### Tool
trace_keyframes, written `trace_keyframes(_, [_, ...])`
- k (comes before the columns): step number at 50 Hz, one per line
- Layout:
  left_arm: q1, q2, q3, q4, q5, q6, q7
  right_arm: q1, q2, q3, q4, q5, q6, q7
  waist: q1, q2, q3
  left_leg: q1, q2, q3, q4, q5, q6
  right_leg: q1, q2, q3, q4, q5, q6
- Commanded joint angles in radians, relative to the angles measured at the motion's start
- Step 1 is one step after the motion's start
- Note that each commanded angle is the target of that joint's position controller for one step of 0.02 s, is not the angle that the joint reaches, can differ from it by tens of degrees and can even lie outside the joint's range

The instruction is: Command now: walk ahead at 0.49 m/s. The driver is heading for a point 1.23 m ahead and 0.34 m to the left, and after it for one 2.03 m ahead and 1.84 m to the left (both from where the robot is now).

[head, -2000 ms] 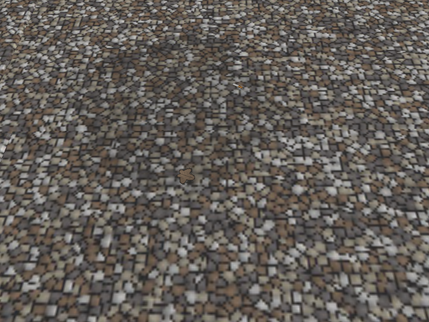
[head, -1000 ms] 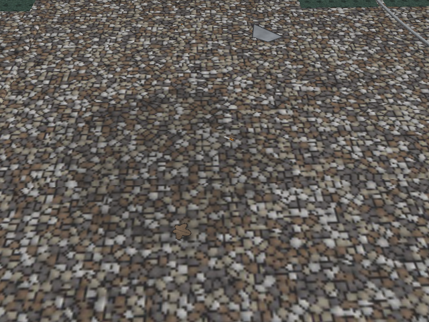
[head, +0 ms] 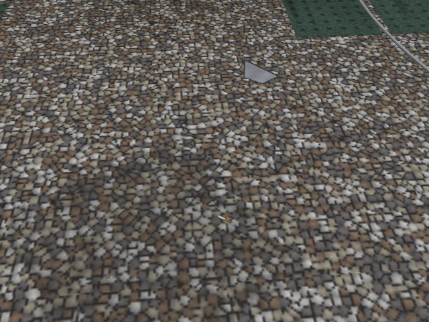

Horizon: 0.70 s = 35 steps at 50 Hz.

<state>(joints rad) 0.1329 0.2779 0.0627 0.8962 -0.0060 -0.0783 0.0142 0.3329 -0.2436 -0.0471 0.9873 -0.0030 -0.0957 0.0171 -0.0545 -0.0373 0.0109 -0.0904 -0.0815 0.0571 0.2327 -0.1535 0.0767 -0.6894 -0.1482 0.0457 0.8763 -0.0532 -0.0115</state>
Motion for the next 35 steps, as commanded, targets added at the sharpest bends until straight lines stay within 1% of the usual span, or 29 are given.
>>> trace_keyframes(1, [-0.059, 0.027, -0.001, -0.059, 0.001, -0.013, -0.01, -0.034, -0.159, -0.026, -0.057, 0.009, -0.013, -0.018, 0.019, 0.079, 0.056, -0.101, 0.249, -0.131, -0.151, 0.123, 0.131, 0.057, 0.02, -0.026, -0.188, 0.174, 0.011])
trace_keyframes(3, [-0.129, 0.023, -0.008, -0.078, -0.006, -0.015, -0.019, 0.015, -0.167, -0.027, -0.037, 0.016, -0.009, -0.021, -0.007, 0.076, 0.066, -0.059, 0.257, -0.121, -0.144, 0.113, 0.126, 0.075, 0.04, -0.041, -0.264, 0.205, 0.012])
trace_keyframes(5, [-0.19, 0.028, -0.012, -0.104, -0.009, -0.019, -0.03, 0.063, -0.166, -0.028, -0.016, 0.021, 0.002, -0.021, -0.026, 0.07, 0.083, 0.016, 0.284, -0.136, -0.112, 0.126, 0.127, 0.052, 0.05, -0.033, -0.315, 0.176, 0.006])
trace_keyframes(7, [-0.226, 0.044, -0.01, -0.131, -0.01, -0.026, -0.042, 0.087, -0.171, -0.032, -0.004, 0.025, 0.017, -0.025, -0.02, 0.071, 0.09, 0.095, 0.319, -0.17, -0.057, 0.161, 0.121, 0.037, 0.06, -0.015, -0.365, 0.105, -0.007])
trace_keyframes(9, [-0.188, 0.076, -0.001, -0.131, -0.012, -0.036, -0.048, 0.074, -0.191, -0.041, -0.009, 0.026, 0.029, -0.029, 0.016, 0.095, 0.063, 0.132, 0.339, -0.204, 0.007, 0.239, 0.106, 0.117, 0.081, -0.018, -0.398, 0.027, -0.022])
trace_keyframes(10, [-0.124, 0.1, 0.01, -0.118, -0.012, -0.041, -0.047, 0.052, -0.2, -0.044, -0.017, 0.025, 0.033, -0.029, 0.058, 0.111, 0.024, 0.126, 0.328, -0.202, 0.078, 0.362, 0.093, 0.224, 0.106, -0.039, -0.414, -0.006, -0.036])
trace_keyframes(11, [0.024, 0.144, 0.035, -0.074, -0.01, -0.044, -0.04, 0.038, -0.181, -0.036, -0.026, 0.02, 0.036, -0.027, 0.129, 0.103, -0.071, 0.081, 0.272, -0.17, 0.239, 0.466, 0.068, 0.438, 0.123, -0.056, -0.425, -0.003, -0.063])
trace_keyframes(12, [0.22, 0.216, 0.057, -0.037, 0.007, -0.046, -0.03, 0.03, -0.135, -0.017, -0.056, 0.005, 0.035, -0.026, 0.202, 0.043, -0.235, -0.101, 0.204, -0.123, 0.526, 0.31, 0.031, 0.757, -0.019, 0.08, -0.369, 0.005, -0.125])
trace_keyframes(13, [0.312, 0.296, 0.078, -0.007, 0.011, -0.033, -0.028, 0.17, 0.004, 0.02, -0.063, 0.013, 0.016, -0.018, 0.151, -0.226, -0.397, -0.508, 0.034, -0.054, 0.896, -0.226, -0.046, 1.139, -0.274, 0.518, -0.446, -0.175, -0.271])
trace_keyframes(14, [0.308, 0.19, 0.049, -0.015, 0.009, -0.031, -0.028, 0.134, -0.087, 0.0, -0.049, 0.035, 0.0, -0.018, 0.178, -0.192, -0.406, -0.605, 0.057, -0.192, 1.041, -0.423, -0.039, 1.112, -0.279, 0.645, -0.547, -0.28, -0.263])
trace_keyframes(15, [0.223, 0.136, 0.031, -0.03, 0.007, -0.033, -0.023, 0.04, -0.161, -0.023, -0.08, 0.058, -0.006, -0.02, 0.169, -0.137, -0.246, -0.671, 0.107, -0.191, 1.08, -0.352, -0.027, 0.982, -0.247, 0.484, -0.567, -0.267, -0.209])
trace_keyframes(16, [0.143, 0.108, 0.021, -0.044, 0.009, -0.035, -0.022, -0.012, -0.158, -0.025, -0.092, 0.057, -0.004, -0.027, 0.141, -0.073, -0.159, -0.65, 0.158, -0.164, 1.057, -0.263, -0.027, 0.84, -0.213, 0.358, -0.594, -0.189, -0.183])
trace_keyframes(17, [0.089, 0.078, 0.013, -0.044, 0.011, -0.037, -0.025, -0.038, -0.144, -0.031, -0.096, 0.043, 0.002, -0.032, 0.116, -0.042, -0.089, -0.617, 0.187, -0.16, 1.005, -0.201, -0.029, 0.718, -0.177, 0.262, -0.636, -0.125, -0.169])
trace_keyframes(18, [0.06, 0.061, 0.008, -0.041, 0.019, -0.042, -0.026, -0.019, -0.123, -0.036, -0.094, 0.04, 0.016, -0.032, 0.081, -0.067, -0.061, -0.556, 0.215, -0.168, 0.969, -0.156, -0.028, 0.637, -0.149, 0.184, -0.669, -0.087, -0.155])
trace_keyframes(19, [0.044, 0.053, 0.008, -0.036, 0.022, -0.044, -0.027, -0.005, -0.097, -0.036, -0.095, 0.041, 0.03, -0.029, 0.063, -0.072, -0.044, -0.52, 0.223, -0.163, 0.951, -0.137, -0.03, 0.589, -0.133, 0.133, -0.699, -0.069, -0.154])
trace_keyframes(20, [0.04, 0.057, 0.011, -0.031, 0.02, -0.046, -0.026, -0.004, -0.075, -0.034, -0.101, 0.043, 0.042, -0.026, 0.052, -0.064, -0.026, -0.517, 0.229, -0.157, 0.937, -0.127, -0.033, 0.559, -0.13, 0.086, -0.72, -0.035, -0.16])
trace_keyframes(21, [0.042, 0.07, 0.016, -0.024, 0.02, -0.049, -0.023, -0.018, -0.065, -0.035, -0.114, 0.041, 0.053, -0.025, 0.045, -0.051, -0.007, -0.534, 0.235, -0.156, 0.919, -0.105, -0.037, 0.541, -0.133, 0.048, -0.737, -0.001, -0.166])
trace_keyframes(23, [0.054, 0.092, 0.024, -0.013, 0.022, -0.049, -0.013, -0.059, -0.064, -0.037, -0.142, 0.033, 0.064, -0.024, 0.042, -0.027, 0.018, -0.586, 0.239, -0.162, 0.851, -0.033, -0.049, 0.543, -0.134, -0.019, -0.756, 0.051, -0.174])
trace_keyframes(26, [0.068, 0.116, 0.032, -0.006, 0.023, -0.041, 0.0, -0.133, -0.059, -0.034, -0.174, 0.027, 0.059, -0.008, 0.057, -0.017, 0.037, -0.593, 0.23, -0.135, 0.673, 0.119, -0.056, 0.563, -0.111, -0.122, -0.769, 0.085, -0.16])
trace_keyframes(27, [0.073, 0.124, 0.034, -0.006, 0.021, -0.038, 0.003, -0.169, -0.055, -0.031, -0.186, 0.026, 0.056, -0.001, 0.067, -0.013, 0.045, -0.58, 0.224, -0.113, 0.614, 0.159, -0.055, 0.567, -0.104, -0.152, -0.772, 0.09, -0.153])
trace_keyframes(29, [0.103, 0.14, 0.039, 0.0, 0.013, -0.031, 0.009, -0.248, -0.048, -0.024, -0.217, 0.023, 0.054, 0.013, 0.096, 0.003, 0.067, -0.576, 0.214, -0.07, 0.526, 0.194, -0.049, 0.6, -0.113, -0.194, -0.772, 0.094, -0.148])
trace_keyframes(31, [0.139, 0.153, 0.045, 0.01, 0.003, -0.019, 0.01, -0.307, -0.049, -0.021, -0.248, 0.023, 0.055, 0.025, 0.115, 0.008, 0.084, -0.594, 0.205, -0.047, 0.467, 0.177, -0.035, 0.671, -0.133, -0.218, -0.75, 0.114, -0.141])
trace_keyframes(33, [0.159, 0.166, 0.052, 0.018, -0.008, -0.004, 0.009, -0.34, -0.06, -0.022, -0.277, 0.025, 0.057, 0.036, 0.114, 0.0, 0.091, -0.602, 0.19, -0.024, 0.43, 0.114, -0.013, 0.748, -0.155, -0.238, -0.704, 0.186, -0.128])
trace_keyframes(34, [0.154, 0.177, 0.055, 0.016, -0.012, 0.004, 0.01, -0.338, -0.072, -0.027, -0.288, 0.026, 0.058, 0.041, 0.101, -0.01, 0.082, -0.576, 0.171, -0.004, 0.418, 0.068, 0.003, 0.773, -0.161, -0.252, -0.662, 0.291, -0.117])
trace_keyframes(35, [0.144, 0.192, 0.06, 0.01, -0.015, 0.011, 0.012, -0.318, -0.089, -0.036, -0.293, 0.026, 0.06, 0.044, 0.08, -0.028, 0.056, -0.521, 0.14, 0.026, 0.417, 0.017, 0.022, 0.791, -0.163, -0.266, -0.599, 0.455, -0.106])
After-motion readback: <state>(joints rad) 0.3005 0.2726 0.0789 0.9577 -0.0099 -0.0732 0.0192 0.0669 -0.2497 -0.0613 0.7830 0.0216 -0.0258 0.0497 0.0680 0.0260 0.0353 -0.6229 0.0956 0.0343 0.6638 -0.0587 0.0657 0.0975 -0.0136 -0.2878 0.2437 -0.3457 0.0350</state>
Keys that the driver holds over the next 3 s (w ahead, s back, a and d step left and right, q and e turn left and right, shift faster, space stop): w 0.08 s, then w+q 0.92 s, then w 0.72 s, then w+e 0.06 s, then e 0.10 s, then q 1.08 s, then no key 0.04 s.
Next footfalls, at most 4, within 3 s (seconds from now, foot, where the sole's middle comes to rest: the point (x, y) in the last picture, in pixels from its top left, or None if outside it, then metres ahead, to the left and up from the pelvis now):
0.24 right None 0.33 -0.16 -0.78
0.76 left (164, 309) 0.56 0.15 -0.78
1.28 right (175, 212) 0.92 0.12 -0.78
1.80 left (81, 191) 1.04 0.48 -0.78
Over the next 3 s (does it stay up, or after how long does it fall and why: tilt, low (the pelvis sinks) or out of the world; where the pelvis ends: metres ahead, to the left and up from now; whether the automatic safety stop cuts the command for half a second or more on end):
stays up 1.06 0.42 0.00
